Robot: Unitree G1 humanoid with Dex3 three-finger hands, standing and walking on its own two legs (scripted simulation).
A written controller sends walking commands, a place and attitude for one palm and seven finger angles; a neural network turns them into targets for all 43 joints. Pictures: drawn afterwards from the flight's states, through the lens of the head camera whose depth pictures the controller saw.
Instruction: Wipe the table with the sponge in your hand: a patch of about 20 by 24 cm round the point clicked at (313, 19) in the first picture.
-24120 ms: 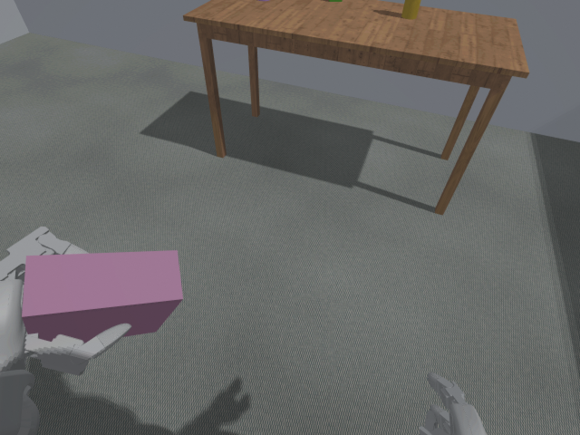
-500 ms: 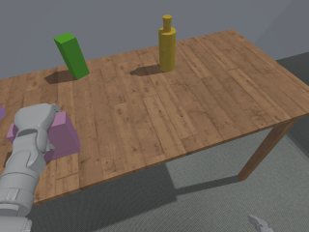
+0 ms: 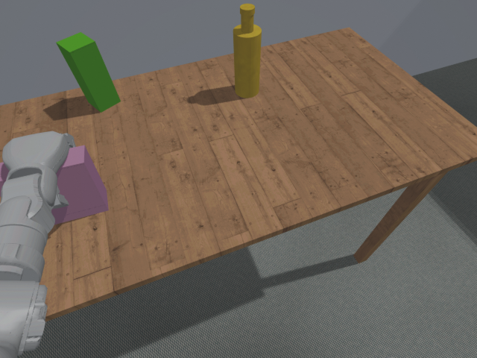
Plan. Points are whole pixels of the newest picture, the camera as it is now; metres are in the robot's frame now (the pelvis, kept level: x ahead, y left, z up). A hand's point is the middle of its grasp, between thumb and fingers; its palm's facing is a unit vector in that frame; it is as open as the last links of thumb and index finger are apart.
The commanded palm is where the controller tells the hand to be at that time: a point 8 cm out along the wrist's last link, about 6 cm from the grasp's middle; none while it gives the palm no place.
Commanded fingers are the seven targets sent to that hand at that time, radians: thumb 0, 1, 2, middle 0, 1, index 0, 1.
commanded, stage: wipe forward along the first lane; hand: left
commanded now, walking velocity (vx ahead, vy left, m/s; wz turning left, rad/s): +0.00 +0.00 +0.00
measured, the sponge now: (62, 196) +0.38 +0.35 +0.02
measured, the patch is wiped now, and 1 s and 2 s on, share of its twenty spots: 0.25 0.50 0.55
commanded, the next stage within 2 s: slide across to the middle lane in 0.36 s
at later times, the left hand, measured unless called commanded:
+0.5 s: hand (53, 157) +0.44 +0.37 +0.07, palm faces -0.15 +0.00 -0.99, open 9.7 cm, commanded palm +0.43 +0.35 +0.11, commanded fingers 0.00 0.10 1.30 -1.20 -1.60 -1.20 -1.60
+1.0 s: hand (74, 149) +0.46 +0.33 +0.07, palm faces -0.11 -0.01 -0.99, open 9.7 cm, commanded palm +0.44 +0.31 +0.12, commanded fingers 0.00 0.10 1.30 -1.20 -1.60 -1.20 -1.60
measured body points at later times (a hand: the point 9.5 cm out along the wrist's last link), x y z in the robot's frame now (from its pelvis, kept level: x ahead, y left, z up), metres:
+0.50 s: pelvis +0.02 +0.01 +0.00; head +0.09 +0.01 +0.44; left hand +0.44 +0.36 +0.12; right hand +0.08 -0.27 -0.13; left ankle -0.03 +0.10 -0.73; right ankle +0.04 -0.10 -0.73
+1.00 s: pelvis +0.03 +0.02 +0.00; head +0.09 +0.01 +0.45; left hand +0.46 +0.33 +0.13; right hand +0.13 -0.24 -0.13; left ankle -0.03 +0.10 -0.73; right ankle +0.04 -0.10 -0.73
